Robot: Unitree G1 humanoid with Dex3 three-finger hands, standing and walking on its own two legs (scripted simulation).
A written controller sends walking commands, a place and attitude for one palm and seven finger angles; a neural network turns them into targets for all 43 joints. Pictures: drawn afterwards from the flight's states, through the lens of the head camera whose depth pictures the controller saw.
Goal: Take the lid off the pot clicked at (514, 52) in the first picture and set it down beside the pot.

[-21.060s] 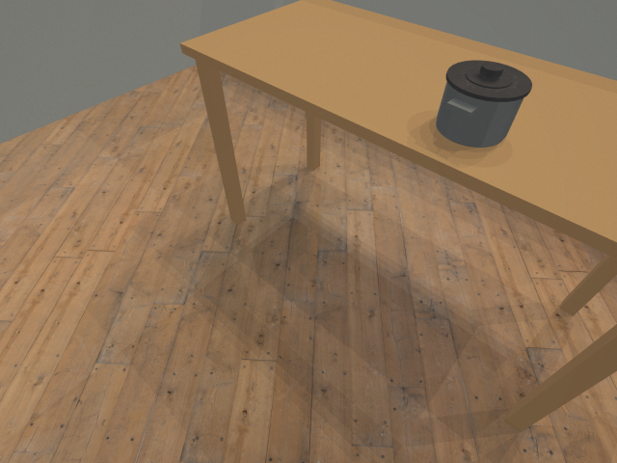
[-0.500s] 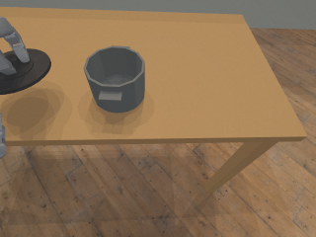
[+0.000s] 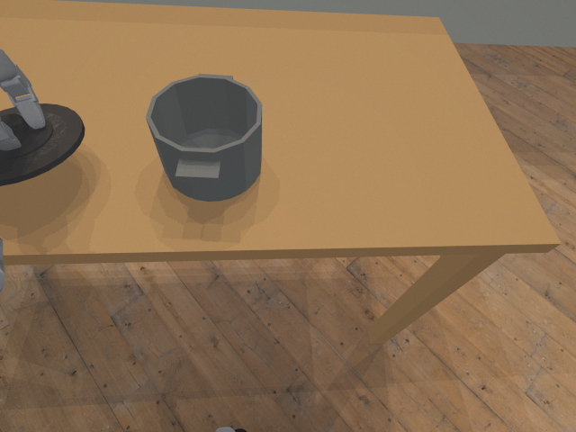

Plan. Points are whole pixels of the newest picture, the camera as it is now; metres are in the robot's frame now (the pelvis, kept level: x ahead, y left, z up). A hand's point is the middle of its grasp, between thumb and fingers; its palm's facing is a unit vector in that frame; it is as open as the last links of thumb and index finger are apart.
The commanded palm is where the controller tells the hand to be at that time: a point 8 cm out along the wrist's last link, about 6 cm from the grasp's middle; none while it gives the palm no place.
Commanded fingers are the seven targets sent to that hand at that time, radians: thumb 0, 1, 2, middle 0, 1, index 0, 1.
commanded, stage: lower the lid onto the table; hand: left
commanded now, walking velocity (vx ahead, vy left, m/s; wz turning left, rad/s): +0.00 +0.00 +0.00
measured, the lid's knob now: (7, 127) +0.50 +0.33 +0.12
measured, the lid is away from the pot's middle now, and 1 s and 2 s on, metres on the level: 0.25 0.23 0.24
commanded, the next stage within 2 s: open the fingers wide in 0.78 s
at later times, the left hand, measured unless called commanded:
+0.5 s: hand (15, 142) +0.47 +0.31 +0.12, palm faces -0.49 -0.18 -0.85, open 6.6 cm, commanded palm +0.54 +0.31 +0.19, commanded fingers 0.00 0.78 0.83 -0.86 -1.05 -0.91 -1.08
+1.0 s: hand (37, 151) +0.48 +0.30 +0.10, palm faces -0.43 -0.10 -0.90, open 6.5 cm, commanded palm +0.50 +0.30 +0.17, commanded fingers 0.00 0.68 0.72 -0.76 -1.05 -0.79 -1.08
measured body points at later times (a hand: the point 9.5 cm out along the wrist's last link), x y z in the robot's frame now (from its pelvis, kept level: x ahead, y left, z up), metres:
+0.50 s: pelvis -0.01 +0.00 -0.01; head +0.08 +0.02 +0.44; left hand +0.50 +0.32 +0.17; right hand -0.02 -0.28 -0.12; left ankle +0.02 +0.08 -0.73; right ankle -0.05 -0.15 -0.73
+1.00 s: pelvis -0.01 +0.00 -0.01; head +0.08 +0.02 +0.43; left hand +0.50 +0.30 +0.15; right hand -0.03 -0.28 -0.12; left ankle +0.02 +0.08 -0.73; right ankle -0.05 -0.15 -0.73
